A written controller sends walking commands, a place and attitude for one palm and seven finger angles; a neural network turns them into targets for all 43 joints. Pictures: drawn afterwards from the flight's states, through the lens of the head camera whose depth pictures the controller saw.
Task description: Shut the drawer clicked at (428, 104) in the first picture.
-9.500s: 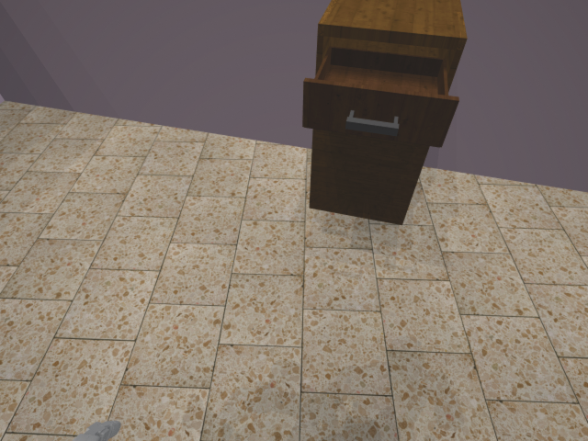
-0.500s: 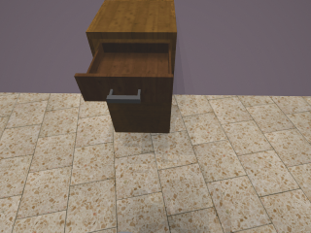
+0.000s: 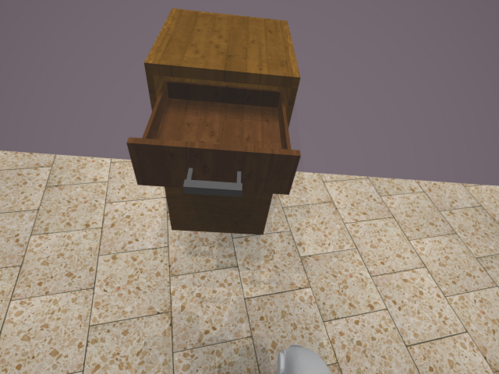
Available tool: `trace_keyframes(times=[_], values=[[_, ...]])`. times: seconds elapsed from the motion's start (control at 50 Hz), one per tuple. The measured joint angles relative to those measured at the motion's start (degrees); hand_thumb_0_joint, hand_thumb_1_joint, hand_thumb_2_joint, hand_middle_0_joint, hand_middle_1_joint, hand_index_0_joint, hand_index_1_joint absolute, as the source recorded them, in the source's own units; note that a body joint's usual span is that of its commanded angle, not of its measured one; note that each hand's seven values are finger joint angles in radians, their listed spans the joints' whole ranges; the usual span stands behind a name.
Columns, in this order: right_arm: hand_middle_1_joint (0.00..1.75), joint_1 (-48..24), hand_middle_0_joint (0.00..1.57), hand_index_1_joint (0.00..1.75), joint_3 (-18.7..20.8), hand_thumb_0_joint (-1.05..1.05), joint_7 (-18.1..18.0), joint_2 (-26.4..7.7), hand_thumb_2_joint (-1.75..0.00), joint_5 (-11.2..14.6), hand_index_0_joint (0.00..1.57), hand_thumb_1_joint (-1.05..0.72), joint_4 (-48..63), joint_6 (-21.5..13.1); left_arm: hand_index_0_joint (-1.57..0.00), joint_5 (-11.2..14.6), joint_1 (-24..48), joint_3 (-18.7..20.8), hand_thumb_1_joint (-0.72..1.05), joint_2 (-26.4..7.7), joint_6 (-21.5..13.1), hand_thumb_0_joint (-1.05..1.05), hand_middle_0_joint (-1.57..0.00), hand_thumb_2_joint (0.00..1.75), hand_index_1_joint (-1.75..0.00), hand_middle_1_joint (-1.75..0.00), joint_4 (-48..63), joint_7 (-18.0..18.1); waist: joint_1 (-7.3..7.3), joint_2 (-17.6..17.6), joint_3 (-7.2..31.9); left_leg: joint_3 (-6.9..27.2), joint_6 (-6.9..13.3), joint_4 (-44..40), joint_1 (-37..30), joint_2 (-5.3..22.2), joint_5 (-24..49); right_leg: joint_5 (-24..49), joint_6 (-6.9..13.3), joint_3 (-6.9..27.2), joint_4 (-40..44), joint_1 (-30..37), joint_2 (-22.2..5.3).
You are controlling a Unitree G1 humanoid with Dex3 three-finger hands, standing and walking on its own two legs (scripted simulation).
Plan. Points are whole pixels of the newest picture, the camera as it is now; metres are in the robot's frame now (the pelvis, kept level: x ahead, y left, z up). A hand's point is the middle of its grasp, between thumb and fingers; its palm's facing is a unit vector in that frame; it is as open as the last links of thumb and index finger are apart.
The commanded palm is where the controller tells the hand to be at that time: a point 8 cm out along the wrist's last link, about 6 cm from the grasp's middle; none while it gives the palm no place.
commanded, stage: take the last steps up to it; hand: left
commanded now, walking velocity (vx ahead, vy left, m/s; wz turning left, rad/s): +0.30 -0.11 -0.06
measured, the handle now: (214, 181) +0.54 +0.10 -0.05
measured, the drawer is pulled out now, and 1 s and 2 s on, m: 0.30 0.30 0.30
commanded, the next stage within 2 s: come to a stop and stand still in 0.50 s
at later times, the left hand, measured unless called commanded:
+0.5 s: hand (184, 337) +0.22 +0.12 -0.17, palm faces +0.01 -0.97 -0.24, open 7.2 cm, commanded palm none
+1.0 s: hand (205, 317) +0.27 +0.09 -0.18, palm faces +0.06 -0.96 -0.27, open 7.3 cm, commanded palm none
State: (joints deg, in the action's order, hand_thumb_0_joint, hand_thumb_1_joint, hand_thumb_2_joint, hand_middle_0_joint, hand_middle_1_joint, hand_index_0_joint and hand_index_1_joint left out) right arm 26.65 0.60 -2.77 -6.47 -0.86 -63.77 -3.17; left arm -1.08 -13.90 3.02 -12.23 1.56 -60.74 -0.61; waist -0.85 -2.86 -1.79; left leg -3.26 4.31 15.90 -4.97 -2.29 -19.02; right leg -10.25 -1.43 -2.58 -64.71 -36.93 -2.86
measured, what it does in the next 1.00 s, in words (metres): walks ahead: right foot, then left foot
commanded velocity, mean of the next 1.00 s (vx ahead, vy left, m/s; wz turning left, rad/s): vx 0.05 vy -0.04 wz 0.00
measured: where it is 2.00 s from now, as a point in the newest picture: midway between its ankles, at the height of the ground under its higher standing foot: outside the picture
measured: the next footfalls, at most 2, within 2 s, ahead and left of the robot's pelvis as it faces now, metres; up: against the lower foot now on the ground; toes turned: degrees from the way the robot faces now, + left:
right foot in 0.26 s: +0.22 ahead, -0.13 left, +0.00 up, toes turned -7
left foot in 0.68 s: +0.33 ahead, +0.07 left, +0.00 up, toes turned +6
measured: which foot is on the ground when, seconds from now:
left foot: down 0.00-0.26, up 0.28-0.66, down 0.68-1.00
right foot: up 0.00-0.24, down 0.26-0.72, up 0.74-1.00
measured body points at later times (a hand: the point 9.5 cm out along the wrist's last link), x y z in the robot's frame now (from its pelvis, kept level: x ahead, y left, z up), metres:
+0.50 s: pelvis +0.18 -0.07 +0.00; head +0.20 -0.08 +0.44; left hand +0.22 +0.17 -0.15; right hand +0.19 -0.29 -0.16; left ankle +0.22 +0.08 -0.68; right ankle +0.18 -0.12 -0.74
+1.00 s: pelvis +0.24 -0.11 -0.01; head +0.28 -0.12 +0.43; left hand +0.26 +0.14 -0.16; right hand +0.34 -0.33 -0.17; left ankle +0.29 +0.07 -0.74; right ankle +0.24 -0.22 -0.72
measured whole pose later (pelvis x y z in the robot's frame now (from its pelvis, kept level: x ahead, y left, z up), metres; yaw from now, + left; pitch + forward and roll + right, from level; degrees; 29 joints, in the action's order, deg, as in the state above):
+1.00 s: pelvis +0.24 -0.11 -0.01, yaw -2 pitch -2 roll +2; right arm 4.6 3.8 -2.0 -9.4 -1.2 -57.5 2.4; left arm -0.8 -13.7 3.5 -9.6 1.9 -58.0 2.0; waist 2.1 0.7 -6.9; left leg -5.5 -3.6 29.9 16.6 6.3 -10.6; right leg -23.2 -1.4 -0.7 -48.2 -21.5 -2.9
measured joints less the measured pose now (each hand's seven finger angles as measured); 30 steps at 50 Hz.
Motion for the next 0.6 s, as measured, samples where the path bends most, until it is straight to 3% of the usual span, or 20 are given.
trace_keyframes(times=[0.08,0.14,0.2,0.24,0.26,0.28,0.32,0.36,0.4,0.46,0.52,0.6], values=[[0.3,3.7,0.2,0.3,-0.5,0.01,-0.3,1.3,-0.89,-0.4,0.2,-0.92,-1.8,-0.2,-0.2,0.1,4.2,-0.4,0.91,0.6,0.1,0.01,-0.2,0.9,-0.3,-0.3,1.1,-0.3,-2.0,0.5,-1.1,0.1,-0.6,-0.6,-2.3,0.3,-1.9,0.2,1.0,-1.5,4.3,-0.3,0.1],[0.3,5.6,0.2,0.3,-0.7,0.01,-0.4,1.9,-0.89,-0.7,0.2,-0.92,-2.8,-0.2,-0.2,0.3,7.5,-1.0,0.91,1.2,-0.2,0.01,-0.2,0.9,-0.3,-0.3,2.1,-0.6,-3.32,1.5,-2.3,0.0,-1.5,-0.2,-3.9,1.2,-4.0,-1.0,2.5,-3.3,12.4,1.7,0.8],[0.3,6.8,0.2,0.3,-0.6,0.01,-0.2,2.1,-0.89,-0.4,0.2,-0.91,-4.0,0.3,-0.2,0.4,9.5,-1.3,0.91,1.8,-1.5,0.01,-0.2,0.9,-0.3,-0.3,3.4,-0.4,-3.6,2.3,-3.2,-1.0,-2.7,4.2,-4.4,2.5,-7.2,-2.8,4.5,-4.9,22.0,6.9,2.9],[0.3,7.9,0.2,0.3,-0.2,0.01,0.1,2.2,-0.89,0.0,0.2,-0.91,-4.8,0.8,-0.2,0.3,9.1,-1.5,0.91,2.0,-2.9,0.01,-0.2,0.9,-0.3,-0.3,3.9,-0.4,-3.25,2.0,-2.6,-1.5,-3.5,13.8,-2.1,3.0,-9.0,0.2,6.4,-5.6,28.7,13.1,3.7],[0.3,8.1,0.2,0.3,0.0,0.01,0.3,2.4,-0.89,0.5,0.2,-0.91,-5.0,1.0,-0.2,0.2,8.7,-1.4,0.91,2.1,-3.9,0.01,-0.2,0.9,-0.3,-0.3,4.1,-0.3,-2.83,1.7,-2.1,-1.5,-3.8,23.4,1.9,3.3,-8.2,1.4,8.0,-5.2,29.4,14.4,3.6],[0.3,7.2,0.2,0.3,0.3,0.01,0.6,2.1,-0.89,0.8,0.21,-0.91,-5.2,1.5,-0.2,0.4,8.4,-1.3,0.91,2.5,-4.6,0.01,-0.2,0.9,-0.3,-0.3,4.1,-0.1,-2.53,2.3,-2.3,-0.3,-3.5,34.7,6.7,4.0,-8.9,-0.6,8.4,-5.6,27.7,14.6,4.2],[0.3,4.4,0.2,0.3,1.1,0.01,0.9,1.4,-0.89,0.9,0.2,-0.91,-4.3,2.2,-0.2,0.9,7.2,-1.3,0.91,3.2,-4.8,0.01,-0.2,0.9,-0.3,-0.3,3.8,0.4,-2.61,3.7,-2.8,2.0,-2.6,51.2,15.6,5.0,-8.0,-4.2,8.1,-6.5,27.9,17.0,5.3],[0.3,1.0,0.2,0.3,1.7,0.01,1.3,0.8,-0.89,0.4,0.2,-0.91,-2.4,2.7,-0.2,0.9,5.2,-1.3,0.91,3.5,-4.5,0.0,-0.2,0.9,-0.3,-0.3,2.9,0.9,-2.39,3.9,-2.4,2.2,-2.5,57.9,23.6,6.1,-5.4,-4.7,7.6,-6.5,30.8,19.6,5.8],[0.3,-2.5,0.2,0.3,2.1,0.01,1.4,0.1,-0.89,-0.1,0.2,-0.91,0.1,2.9,-0.21,1.1,3.4,0.0,0.94,3.0,-4.7,-0.01,-0.2,0.9,-0.3,-0.3,2.2,2.3,-2.19,4.0,-1.7,2.3,-2.9,57.5,30.0,7.5,-3.4,-3.8,7.4,-6.5,34.3,21.8,6.2],[0.3,-7.4,0.19,0.3,2.6,0.01,1.6,-0.9,-0.89,-0.5,0.2,-0.91,3.8,2.7,-0.2,0.4,0.9,-0.2,0.95,2.1,-4.4,-0.01,-0.2,0.9,-0.3,-0.3,0.6,2.4,-2.02,4.4,-0.6,1.7,-4.1,49.1,35.0,9.2,-1.2,-3.3,7.6,-6.2,38.1,24.2,6.3],[0.3,-11.4,0.19,0.3,3.1,0.01,1.4,-2.3,-0.89,-0.8,0.2,-0.94,5.4,2.6,-0.2,0.3,-1.3,-0.5,0.95,2.2,-4.4,-0.01,-0.2,0.9,-0.3,-0.3,-0.8,2.0,-1.13,4.9,0.0,0.8,-5.2,38.7,35.3,9.9,1.5,-3.9,7.4,-5.9,40.0,26.1,6.3],[0.3,-15.0,0.19,0.3,3.1,0.02,2.0,-3.7,-0.89,-0.6,0.2,-0.95,5.4,2.0,-0.2,0.2,-3.9,-0.8,0.93,3.0,-4.7,0.0,-0.2,0.9,-0.3,-0.3,-2.2,1.6,1.17,4.8,0.1,-0.4,-5.8,27.9,31.6,9.1,2.3,-6.2,6.8,-5.6,40.3,28.5,6.2]])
